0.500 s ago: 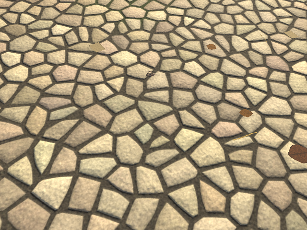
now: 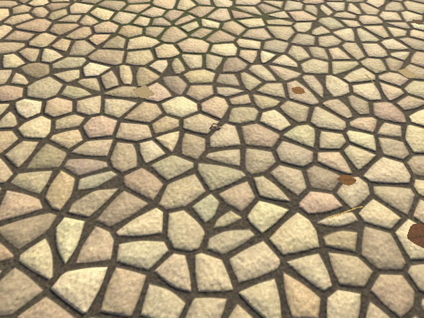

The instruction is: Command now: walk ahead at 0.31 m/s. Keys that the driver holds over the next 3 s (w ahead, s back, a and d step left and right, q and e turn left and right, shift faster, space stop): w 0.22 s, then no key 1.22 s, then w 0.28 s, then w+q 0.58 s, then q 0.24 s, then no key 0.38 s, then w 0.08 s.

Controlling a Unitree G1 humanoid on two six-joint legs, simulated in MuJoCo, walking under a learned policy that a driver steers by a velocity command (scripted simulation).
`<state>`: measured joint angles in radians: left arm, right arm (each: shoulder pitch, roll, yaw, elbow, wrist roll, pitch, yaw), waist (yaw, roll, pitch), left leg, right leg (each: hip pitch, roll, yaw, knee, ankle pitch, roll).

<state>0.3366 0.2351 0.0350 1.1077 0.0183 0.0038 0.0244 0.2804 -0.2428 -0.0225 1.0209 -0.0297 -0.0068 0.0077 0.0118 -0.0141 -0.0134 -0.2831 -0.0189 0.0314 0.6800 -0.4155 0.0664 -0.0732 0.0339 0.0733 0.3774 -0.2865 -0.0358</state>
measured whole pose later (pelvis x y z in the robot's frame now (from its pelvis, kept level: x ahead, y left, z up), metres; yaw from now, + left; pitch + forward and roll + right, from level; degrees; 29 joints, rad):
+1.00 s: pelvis +0.26 +0.03 +0.00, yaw +1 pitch -1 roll +0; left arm 0.28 0.16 0.00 1.09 0.01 -0.01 0.03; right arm 0.31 -0.13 0.01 1.14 -0.01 -0.01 -0.04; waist 0.02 -0.02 0.01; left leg -0.15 0.00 0.00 0.42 -0.24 0.01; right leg -0.21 0.05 -0.08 0.38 -0.15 -0.08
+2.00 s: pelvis +0.46 +0.00 +0.00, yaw +6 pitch +0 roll +0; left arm 0.40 0.15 0.04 1.06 0.02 -0.10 0.02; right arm 0.26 -0.20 -0.06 1.01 -0.03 -0.04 0.02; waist 0.00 0.03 0.02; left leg -0.54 0.04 0.01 1.11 -0.21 0.09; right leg -0.05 0.03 -0.17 0.31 -0.27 -0.07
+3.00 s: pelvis +0.85 +0.06 +0.00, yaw +31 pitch -1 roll +1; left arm 0.20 0.21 0.01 0.84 0.02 -0.01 0.02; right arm 0.23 -0.25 -0.05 0.89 -0.03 0.03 -0.01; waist 0.00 0.03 0.06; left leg -0.31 -0.07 -0.08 0.91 -0.49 0.01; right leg -0.28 0.03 -0.05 0.41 -0.12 -0.07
